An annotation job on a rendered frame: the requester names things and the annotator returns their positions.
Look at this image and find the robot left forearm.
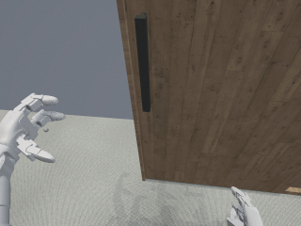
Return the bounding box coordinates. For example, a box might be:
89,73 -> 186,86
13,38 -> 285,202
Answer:
0,143 -> 20,226

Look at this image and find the wardrobe door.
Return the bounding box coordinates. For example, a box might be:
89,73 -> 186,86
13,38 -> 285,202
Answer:
291,178 -> 301,188
124,0 -> 301,193

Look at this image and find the robot right hand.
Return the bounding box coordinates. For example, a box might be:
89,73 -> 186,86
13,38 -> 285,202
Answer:
227,186 -> 264,226

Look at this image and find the robot left hand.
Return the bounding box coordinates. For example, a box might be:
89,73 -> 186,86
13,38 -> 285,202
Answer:
0,93 -> 66,163

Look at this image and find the handle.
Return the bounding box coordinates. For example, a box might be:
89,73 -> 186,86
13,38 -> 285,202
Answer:
135,11 -> 151,112

